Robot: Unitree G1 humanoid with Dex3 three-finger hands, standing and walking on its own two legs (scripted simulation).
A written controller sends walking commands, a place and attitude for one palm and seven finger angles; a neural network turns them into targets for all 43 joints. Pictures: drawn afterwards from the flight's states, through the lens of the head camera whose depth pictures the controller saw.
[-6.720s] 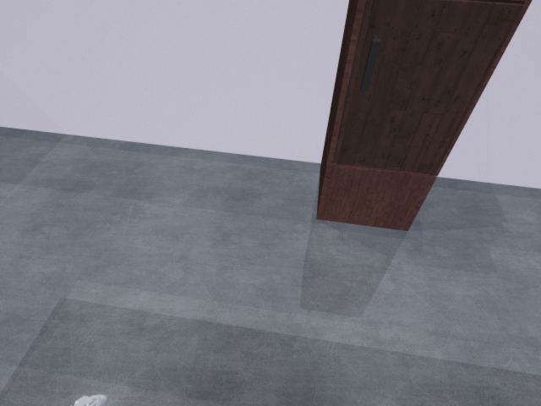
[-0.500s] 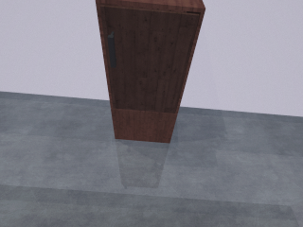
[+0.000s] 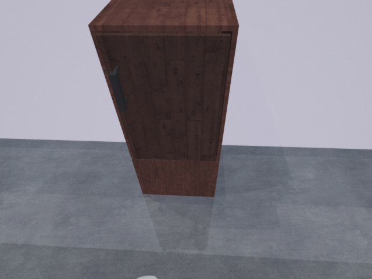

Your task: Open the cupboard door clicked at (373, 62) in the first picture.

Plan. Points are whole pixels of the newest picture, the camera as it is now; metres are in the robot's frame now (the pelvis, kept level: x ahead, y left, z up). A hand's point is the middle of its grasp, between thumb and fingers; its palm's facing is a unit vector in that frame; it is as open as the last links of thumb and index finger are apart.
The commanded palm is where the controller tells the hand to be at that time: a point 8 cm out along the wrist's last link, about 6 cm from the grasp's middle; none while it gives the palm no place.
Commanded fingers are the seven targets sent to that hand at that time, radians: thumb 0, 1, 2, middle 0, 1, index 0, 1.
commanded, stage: take the last steps up to it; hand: left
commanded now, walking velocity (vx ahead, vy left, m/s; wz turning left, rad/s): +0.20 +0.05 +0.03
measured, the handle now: (120, 89) +0.69 +0.26 +0.04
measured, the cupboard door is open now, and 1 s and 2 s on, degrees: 0 0 0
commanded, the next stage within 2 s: come to a stop and stand still in 0.14 s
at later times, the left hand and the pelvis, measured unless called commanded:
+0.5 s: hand out of the picture +0.10 +0.23 -0.19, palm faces +0.04 -0.99 -0.16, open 7.4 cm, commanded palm none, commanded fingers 0.00 0.90 0.90 -0.20 -0.30 -0.20 -0.30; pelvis +0.11 +0.06 +0.00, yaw -2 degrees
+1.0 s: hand (131, 277) +0.17 +0.15 -0.17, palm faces -0.02 -0.97 -0.23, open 7.3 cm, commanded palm none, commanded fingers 0.00 0.90 0.90 -0.20 -0.30 -0.20 -0.30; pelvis +0.10 -0.02 -0.01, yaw -2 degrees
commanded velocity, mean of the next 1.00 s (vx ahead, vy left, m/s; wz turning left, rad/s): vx -0.04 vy -0.04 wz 0.00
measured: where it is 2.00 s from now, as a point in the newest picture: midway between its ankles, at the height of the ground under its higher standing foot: outside the picture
